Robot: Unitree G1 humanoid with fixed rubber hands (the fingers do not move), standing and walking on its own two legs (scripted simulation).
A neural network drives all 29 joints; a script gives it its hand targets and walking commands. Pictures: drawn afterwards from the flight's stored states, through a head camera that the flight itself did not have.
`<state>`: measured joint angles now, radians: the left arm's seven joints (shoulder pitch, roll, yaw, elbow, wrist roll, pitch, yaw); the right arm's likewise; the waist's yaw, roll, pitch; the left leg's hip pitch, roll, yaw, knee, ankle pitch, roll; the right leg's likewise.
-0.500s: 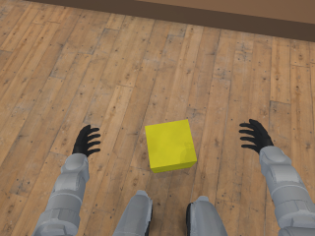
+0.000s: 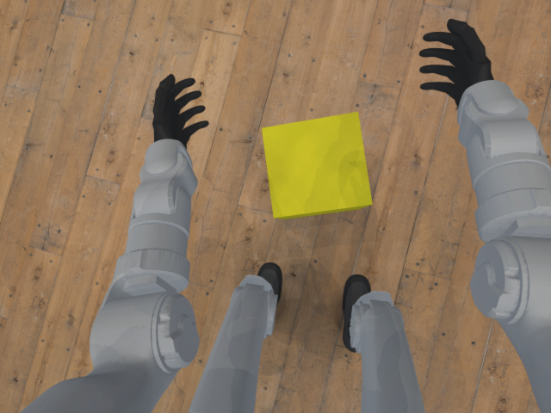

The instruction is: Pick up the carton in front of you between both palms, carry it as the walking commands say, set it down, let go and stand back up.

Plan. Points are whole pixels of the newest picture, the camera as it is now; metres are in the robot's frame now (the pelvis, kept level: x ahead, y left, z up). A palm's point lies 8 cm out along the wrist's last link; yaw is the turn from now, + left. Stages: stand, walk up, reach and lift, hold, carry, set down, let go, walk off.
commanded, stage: reach and lift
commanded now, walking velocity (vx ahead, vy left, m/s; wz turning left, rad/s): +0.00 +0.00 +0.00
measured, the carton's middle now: (316, 173) +0.48 +0.03 -0.51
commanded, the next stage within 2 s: none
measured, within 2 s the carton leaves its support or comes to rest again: leaves its support in 1.60 s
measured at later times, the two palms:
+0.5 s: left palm (219, 172) +0.44 +0.23 -0.34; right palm (411, 149) +0.52 -0.15 -0.35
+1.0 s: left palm (234, 171) +0.46 +0.22 -0.44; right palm (390, 155) +0.52 -0.13 -0.45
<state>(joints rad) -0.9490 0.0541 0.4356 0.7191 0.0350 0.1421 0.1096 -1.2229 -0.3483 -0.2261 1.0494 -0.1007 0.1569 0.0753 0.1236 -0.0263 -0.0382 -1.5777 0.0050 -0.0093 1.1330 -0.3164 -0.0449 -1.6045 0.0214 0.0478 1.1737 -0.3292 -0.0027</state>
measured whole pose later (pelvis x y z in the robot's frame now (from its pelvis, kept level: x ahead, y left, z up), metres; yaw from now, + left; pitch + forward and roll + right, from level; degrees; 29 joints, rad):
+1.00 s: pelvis -0.03 +0.01 -0.27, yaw +3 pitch +39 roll +4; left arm -1.30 0.23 0.16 1.08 -0.30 -0.01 0.17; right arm -1.44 -0.46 0.10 1.16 0.22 0.03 -0.06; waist 0.09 0.05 0.31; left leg -2.29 -0.05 -0.01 2.14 -0.54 -0.07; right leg -2.30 0.02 0.07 2.20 -0.58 0.02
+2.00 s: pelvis -0.04 +0.01 -0.21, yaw +0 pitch +41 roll +2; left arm -1.01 -0.03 0.53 0.68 0.09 0.29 0.13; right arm -1.19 -0.14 -0.26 0.92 -0.12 0.30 -0.06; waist 0.06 0.00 -0.07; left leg -2.16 -0.09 -0.07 1.96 -0.53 -0.09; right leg -2.18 0.11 0.08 1.99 -0.53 0.06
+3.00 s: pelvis +0.04 +0.01 +0.06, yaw -1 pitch +23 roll +0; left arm -0.45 -0.13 0.37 0.58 0.18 0.29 0.06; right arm -0.47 0.10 -0.31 0.63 -0.19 0.29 -0.05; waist 0.03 0.00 -0.22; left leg -1.02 -0.08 -0.13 1.03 -0.41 -0.04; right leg -1.02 0.09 0.13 1.04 -0.42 0.02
